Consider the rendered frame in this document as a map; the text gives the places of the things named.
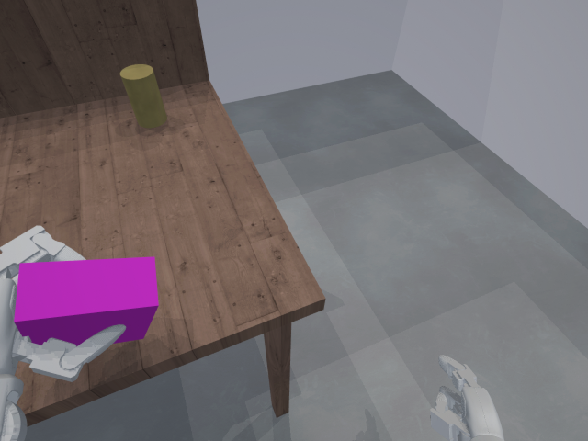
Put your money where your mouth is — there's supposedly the left robot forearm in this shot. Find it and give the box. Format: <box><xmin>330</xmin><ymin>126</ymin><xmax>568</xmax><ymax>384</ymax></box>
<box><xmin>0</xmin><ymin>374</ymin><xmax>28</xmax><ymax>441</ymax></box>

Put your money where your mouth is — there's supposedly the robot right hand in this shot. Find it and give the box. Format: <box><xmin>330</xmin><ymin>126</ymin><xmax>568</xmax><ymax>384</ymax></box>
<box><xmin>430</xmin><ymin>355</ymin><xmax>504</xmax><ymax>441</ymax></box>

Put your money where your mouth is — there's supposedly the sponge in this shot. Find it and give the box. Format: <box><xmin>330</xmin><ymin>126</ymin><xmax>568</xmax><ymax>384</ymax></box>
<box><xmin>14</xmin><ymin>257</ymin><xmax>159</xmax><ymax>346</ymax></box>

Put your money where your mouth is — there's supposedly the robot left hand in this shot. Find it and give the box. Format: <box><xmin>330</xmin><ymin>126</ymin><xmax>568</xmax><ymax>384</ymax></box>
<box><xmin>0</xmin><ymin>226</ymin><xmax>126</xmax><ymax>382</ymax></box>

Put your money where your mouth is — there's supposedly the table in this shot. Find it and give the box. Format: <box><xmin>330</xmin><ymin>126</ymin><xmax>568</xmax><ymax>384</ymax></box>
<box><xmin>0</xmin><ymin>0</ymin><xmax>325</xmax><ymax>426</ymax></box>

